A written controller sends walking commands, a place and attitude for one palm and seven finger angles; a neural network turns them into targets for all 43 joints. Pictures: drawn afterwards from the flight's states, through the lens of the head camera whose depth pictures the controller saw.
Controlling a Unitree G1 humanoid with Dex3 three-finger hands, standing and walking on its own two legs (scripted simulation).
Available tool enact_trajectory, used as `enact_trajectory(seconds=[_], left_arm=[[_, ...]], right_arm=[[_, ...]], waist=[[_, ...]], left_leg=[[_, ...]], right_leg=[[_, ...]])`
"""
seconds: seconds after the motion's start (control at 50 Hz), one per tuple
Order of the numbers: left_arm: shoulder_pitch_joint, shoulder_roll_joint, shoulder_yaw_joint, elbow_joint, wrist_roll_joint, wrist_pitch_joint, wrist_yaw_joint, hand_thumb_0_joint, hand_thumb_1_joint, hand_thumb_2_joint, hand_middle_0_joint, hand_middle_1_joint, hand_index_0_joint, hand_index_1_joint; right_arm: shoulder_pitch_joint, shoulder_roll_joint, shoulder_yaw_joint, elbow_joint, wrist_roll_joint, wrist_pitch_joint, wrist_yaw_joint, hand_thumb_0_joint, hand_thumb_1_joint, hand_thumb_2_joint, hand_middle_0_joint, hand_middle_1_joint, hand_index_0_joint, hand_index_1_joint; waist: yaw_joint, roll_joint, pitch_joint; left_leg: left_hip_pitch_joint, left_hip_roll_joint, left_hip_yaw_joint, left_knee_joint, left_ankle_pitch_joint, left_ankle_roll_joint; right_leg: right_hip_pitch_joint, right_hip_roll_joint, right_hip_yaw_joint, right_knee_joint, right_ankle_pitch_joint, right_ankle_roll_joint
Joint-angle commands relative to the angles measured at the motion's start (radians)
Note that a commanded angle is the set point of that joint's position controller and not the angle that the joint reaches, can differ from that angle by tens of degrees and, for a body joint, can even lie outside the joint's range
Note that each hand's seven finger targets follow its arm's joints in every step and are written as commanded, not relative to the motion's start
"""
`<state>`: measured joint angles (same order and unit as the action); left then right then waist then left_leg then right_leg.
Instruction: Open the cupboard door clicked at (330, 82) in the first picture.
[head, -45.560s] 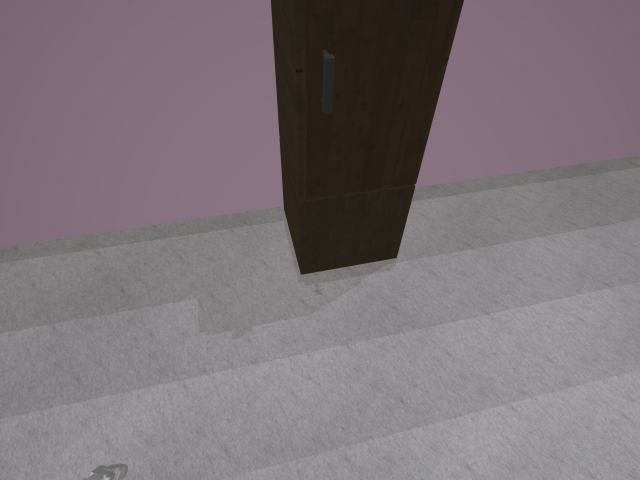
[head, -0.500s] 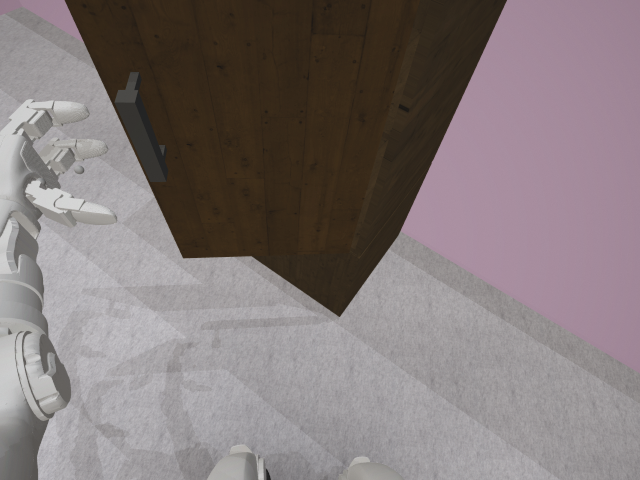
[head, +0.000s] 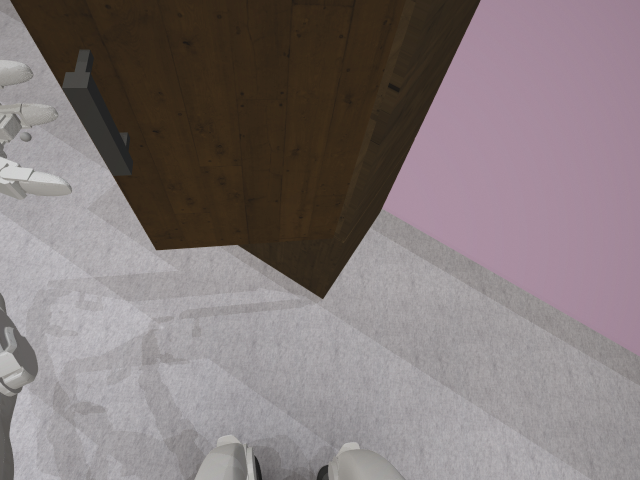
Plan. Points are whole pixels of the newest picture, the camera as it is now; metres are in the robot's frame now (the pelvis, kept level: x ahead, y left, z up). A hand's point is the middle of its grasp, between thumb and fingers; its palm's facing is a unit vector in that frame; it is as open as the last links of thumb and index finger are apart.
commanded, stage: move the hooked fingers beside the handle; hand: left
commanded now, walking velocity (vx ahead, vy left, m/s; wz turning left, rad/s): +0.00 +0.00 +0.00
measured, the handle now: (105, 117) +0.52 +0.22 +0.10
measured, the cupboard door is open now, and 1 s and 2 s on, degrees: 40 40 40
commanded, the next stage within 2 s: slide the fingers in behind the handle in 1.04 s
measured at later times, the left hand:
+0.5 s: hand (30, 146) +0.48 +0.29 +0.10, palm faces +0.10 -0.99 -0.01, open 14.0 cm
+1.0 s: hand (32, 141) +0.48 +0.29 +0.10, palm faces +0.07 -1.00 +0.00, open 14.0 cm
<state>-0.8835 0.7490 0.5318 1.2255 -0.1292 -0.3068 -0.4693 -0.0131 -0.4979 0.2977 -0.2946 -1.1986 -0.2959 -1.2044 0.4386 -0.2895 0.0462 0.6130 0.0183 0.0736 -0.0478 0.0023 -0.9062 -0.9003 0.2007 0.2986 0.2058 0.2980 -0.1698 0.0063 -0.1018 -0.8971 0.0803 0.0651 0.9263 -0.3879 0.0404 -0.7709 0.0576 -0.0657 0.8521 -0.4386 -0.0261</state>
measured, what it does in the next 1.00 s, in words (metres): stands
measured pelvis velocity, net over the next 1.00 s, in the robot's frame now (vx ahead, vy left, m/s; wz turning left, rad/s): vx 0.00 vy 0.00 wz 0.01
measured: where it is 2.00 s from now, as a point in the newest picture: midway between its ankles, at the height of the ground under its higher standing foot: outside the picture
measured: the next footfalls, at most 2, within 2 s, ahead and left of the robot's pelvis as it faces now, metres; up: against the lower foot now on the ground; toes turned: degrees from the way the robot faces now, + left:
none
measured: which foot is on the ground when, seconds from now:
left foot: down 0.00-1.00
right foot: down 0.00-1.00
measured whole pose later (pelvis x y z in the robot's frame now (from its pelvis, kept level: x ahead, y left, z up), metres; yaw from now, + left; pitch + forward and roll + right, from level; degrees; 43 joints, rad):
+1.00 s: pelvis +0.00 +0.00 +0.00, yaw +0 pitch +21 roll -4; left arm -0.90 0.76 0.51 1.25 -0.12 -0.30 -0.45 -0.01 -0.50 0.30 -0.30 -1.20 -0.30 -1.20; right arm 0.44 -0.29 0.05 0.61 0.02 0.09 -0.05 0.00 -0.91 -0.90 0.20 0.30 0.21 0.30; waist -0.18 0.02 -0.10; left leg -0.92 0.08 0.05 0.95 -0.40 0.04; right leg -0.79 0.06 -0.08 0.87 -0.45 -0.03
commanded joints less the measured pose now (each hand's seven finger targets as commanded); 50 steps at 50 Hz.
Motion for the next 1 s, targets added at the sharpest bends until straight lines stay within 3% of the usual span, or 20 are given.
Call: enact_trajectory(seconds=[0.0,0.08,0.18,0.2,0.28,0.34,0.4,0.44,0.5,0.54,0.62,0.72,0.74,0.76,0.8,0.84,0.86,0.92,0.94,0.98], left_arm=[[-0.361,0.294,0.017,-0.238,-0.024,-0.052,0.0,0.0,-0.5,0.3,-0.3,-1.2,-0.3,-1.2],[-0.414,0.268,0.019,-0.335,-0.038,-0.106,0.023,0.0,-0.5,0.3,-0.3,-1.2,-0.3,-1.2],[-0.385,0.161,-0.052,-0.292,-0.047,-0.084,0.022,0.0,-0.5,0.3,-0.3,-1.2,-0.3,-1.2],[-0.35,0.146,-0.064,-0.246,-0.047,-0.065,0.02,0.0,-0.5,0.3,-0.3,-1.2,-0.3,-1.2],[-0.363,0.178,-0.064,-0.184,-0.028,-0.026,0.036,0.0,-0.5,0.3,-0.3,-1.2,-0.3,-1.2],[-0.416,0.272,0.006,-0.226,-0.015,-0.064,0.067,0.0,-0.5,0.3,-0.3,-1.2,-0.3,-1.2],[-0.485,0.238,-0.028,-0.285,-0.013,-0.119,0.078,0.0,-0.5,0.3,-0.3,-1.2,-0.3,-1.2],[-0.51,0.262,-0.011,-0.288,-0.012,-0.142,0.076,0.0,-0.5,0.3,-0.3,-1.2,-0.3,-1.2],[-0.477,0.222,-0.044,-0.224,-0.017,-0.113,0.053,0.0,-0.5,0.3,-0.3,-1.2,-0.3,-1.2],[-0.428,0.238,-0.036,-0.165,-0.017,-0.077,0.034,0.0,-0.5,0.3,-0.3,-1.2,-0.3,-1.2],[-0.437,0.221,-0.066,-0.125,-0.015,-0.033,0.025,0.0,-0.5,0.3,-0.3,-1.2,-0.3,-1.2],[-0.535,0.297,-0.013,-0.235,-0.018,-0.097,0.052,0.0,-0.5,0.3,-0.3,-1.2,-0.3,-1.2],[-0.542,0.33,0.012,-0.249,-0.013,-0.111,0.054,0.0,-0.5,0.3,-0.3,-1.2,-0.3,-1.2],[-0.513,0.349,0.033,-0.249,-0.012,-0.119,0.057,0.0,-0.5,0.3,-0.3,-1.2,-0.3,-1.2],[-0.459,0.346,0.038,-0.243,-0.01,-0.114,0.051,0.0,-0.5,0.3,-0.3,-1.2,-0.3,-1.2],[-0.416,0.357,0.047,-0.205,-0.006,-0.089,0.041,0.0,-0.5,0.3,-0.3,-1.2,-0.3,-1.2],[-0.372,0.311,0.011,-0.16,-0.004,-0.065,0.031,0.0,-0.5,0.3,-0.3,-1.2,-0.3,-1.2],[-0.352,0.299,0.001,-0.142,-0.012,-0.031,0.012,0.0,-0.5,0.3,-0.3,-1.2,-0.3,-1.2],[-0.356,0.337,0.021,-0.151,-0.01,-0.03,0.012,0.0,-0.5,0.3,-0.3,-1.2,-0.3,-1.2],[-0.385,0.329,0.019,-0.202,-0.017,-0.049,0.015,0.0,-0.5,0.3,-0.3,-1.2,-0.3,-1.2]], right_arm=[[0.142,-0.201,-0.078,-0.06,0.0,-0.002,-0.01,0.0,-0.9,-0.9,0.2,0.3,0.2,0.3],[0.138,-0.196,-0.084,-0.047,-0.007,-0.004,-0.006,0.0,-0.9,-0.9,0.2,0.3,0.2,0.3],[0.127,-0.191,-0.083,-0.03,-0.005,-0.002,-0.003,0.0,-0.9,-0.9,0.2,0.3,0.2,0.3],[0.12,-0.191,-0.081,-0.031,-0.001,0.0,-0.004,0.0,-0.9,-0.9,0.2,0.3,0.2,0.3],[0.111,-0.194,-0.07,-0.049,0.003,0.006,-0.01,0.0,-0.9,-0.9,0.2,0.3,0.2,0.3],[0.112,-0.201,-0.07,-0.056,-0.006,-0.003,-0.013,0.0,-0.9,-0.9,0.2,0.3,0.2,0.3],[0.101,-0.191,-0.066,-0.055,-0.005,-0.012,-0.01,0.0,-0.9,-0.9,0.2,0.3,0.2,0.3],[0.103,-0.195,-0.07,-0.043,-0.006,-0.015,-0.012,0.0,-0.9,-0.9,0.2,0.3,0.2,0.3],[0.104,-0.195,-0.066,-0.032,-0.001,-0.014,-0.014,0.0,-0.9,-0.9,0.2,0.3,0.2,0.3],[0.111,-0.2,-0.062,-0.035,0.001,-0.01,-0.017,0.0,-0.9,-0.9,0.2,0.3,0.2,0.3],[0.121,-0.199,-0.057,-0.041,0.002,-0.006,-0.023,0.0,-0.9,-0.9,0.2,0.3,0.2,0.3],[0.133,-0.203,-0.061,-0.038,-0.005,-0.015,-0.024,0.0,-0.9,-0.9,0.2,0.3,0.2,0.3],[0.136,-0.205,-0.064,-0.034,-0.007,-0.017,-0.022,0.0,-0.9,-0.9,0.2,0.3,0.2,0.3],[0.142,-0.206,-0.068,-0.033,-0.008,-0.02,-0.02,0.0,-0.9,-0.9,0.2,0.3,0.2,0.3],[0.143,-0.203,-0.07,-0.035,-0.006,-0.02,-0.017,0.0,-0.9,-0.9,0.2,0.3,0.2,0.3],[0.145,-0.205,-0.07,-0.034,-0.004,-0.016,-0.016,0.0,-0.9,-0.9,0.2,0.3,0.2,0.3],[0.14,-0.198,-0.064,-0.039,0.001,-0.008,-0.013,0.0,-0.9,-0.9,0.2,0.3,0.2,0.3],[0.138,-0.199,-0.062,-0.054,0.004,0.0,-0.015,0.0,-0.9,-0.9,0.2,0.3,0.2,0.3],[0.138,-0.206,-0.064,-0.053,0.003,0.002,-0.018,0.0,-0.9,-0.9,0.2,0.3,0.2,0.3],[0.139,-0.203,-0.067,-0.056,0.002,0.002,-0.018,0.0,-0.9,-0.9,0.2,0.3,0.2,0.3]], waist=[[0.031,0.181,-0.43],[0.025,0.237,-0.485],[0.017,0.219,-0.453],[0.017,0.204,-0.411],[0.011,0.125,-0.339],[0.022,0.139,-0.396],[0.006,0.198,-0.439],[0.006,0.215,-0.473],[-0.001,0.206,-0.445],[0.009,0.189,-0.436],[-0.006,0.153,-0.349],[-0.014,0.171,-0.441],[-0.002,0.209,-0.484],[0.008,0.198,-0.508],[0.022,0.215,-0.529],[0.027,0.215,-0.506],[0.026,0.206,-0.459],[0.021,0.165,-0.4],[0.023,0.154,-0.401],[0.016,0.162,-0.415]], left_leg=[[0.497,-0.035,-0.1,-0.055,0.443,0.008],[0.612,-0.025,-0.127,-0.047,0.516,-0.005],[0.64,-0.019,-0.146,-0.058,0.517,-0.011],[0.606,-0.022,-0.138,-0.063,0.479,-0.009],[0.492,-0.032,-0.126,-0.075,0.396,0.002],[0.494,-0.034,-0.13,-0.062,0.397,0.001],[0.545,-0.031,-0.135,-0.05,0.403,-0.007],[0.571,-0.027,-0.142,-0.042,0.403,-0.009],[0.551,-0.027,-0.14,-0.051,0.368,-0.007],[0.512,-0.032,-0.13,-0.05,0.37,-0.002],[0.439,-0.036,-0.125,-0.056,0.32,0.007],[0.454,-0.032,-0.127,-0.032,0.33,0.008],[0.474,-0.032,-0.128,-0.027,0.347,0.004],[0.482,-0.032,-0.13,-0.027,0.371,0.003],[0.49,-0.034,-0.122,-0.027,0.403,0.001],[0.48,-0.031,-0.118,-0.028,0.422,0.002],[0.451,-0.036,-0.108,-0.032,0.402,0.004],[0.394,-0.042,-0.093,-0.035,0.365,0.014],[0.385,-0.04,-0.096,-0.038,0.358,0.013],[0.411,-0.038,-0.101,-0.039,0.374,0.013]], right_leg=[[0.058,0.022,0.038,-0.09,0.397,0.015],[0.013,0.029,0.028,-0.083,0.387,0.007],[-0.026,0.026,0.013,-0.09,0.346,0.006],[-0.029,0.023,0.014,-0.097,0.336,0.006],[0.0,0.015,0.019,-0.095,0.325,0.012],[0.02,0.013,0.028,-0.079,0.327,0.009],[-0.007,0.016,0.032,-0.073,0.314,0.009],[-0.013,0.018,0.035,-0.07,0.304,0.008],[-0.017,0.018,0.03,-0.081,0.284,0.008],[0.004,0.015,0.032,-0.08,0.304,0.009],[-0.011,0.013,0.032,-0.092,0.278,0.01],[0.0,0.018,0.045,-0.073,0.28,0.011],[0.011,0.017,0.048,-0.07,0.291,0.011],[0.039,0.02,0.048,-0.065,0.314,0.009],[0.063,0.02,0.048,-0.063,0.351,0.009],[0.062,0.02,0.045,-0.062,0.372,0.011],[0.057,0.02,0.043,-0.07,0.367,0.013],[0.074,0.02,0.05,-0.082,0.37,0.016],[0.076,0.018,0.049,-0.082,0.366,0.018],[0.069,0.021,0.049,-0.081,0.371,0.016]])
